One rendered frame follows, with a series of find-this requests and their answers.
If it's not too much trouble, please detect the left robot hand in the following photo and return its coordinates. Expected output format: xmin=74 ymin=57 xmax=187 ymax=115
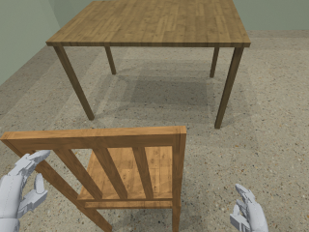
xmin=0 ymin=150 xmax=51 ymax=219

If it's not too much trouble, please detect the table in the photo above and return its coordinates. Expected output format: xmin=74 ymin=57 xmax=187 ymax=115
xmin=46 ymin=0 xmax=251 ymax=130

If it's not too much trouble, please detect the right robot hand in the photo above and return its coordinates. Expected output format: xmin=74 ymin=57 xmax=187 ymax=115
xmin=230 ymin=184 xmax=268 ymax=232

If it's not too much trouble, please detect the chair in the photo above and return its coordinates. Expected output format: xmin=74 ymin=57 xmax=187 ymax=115
xmin=0 ymin=126 xmax=186 ymax=232

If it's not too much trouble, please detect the robot left forearm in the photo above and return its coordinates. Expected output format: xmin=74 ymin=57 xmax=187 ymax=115
xmin=0 ymin=217 xmax=20 ymax=232

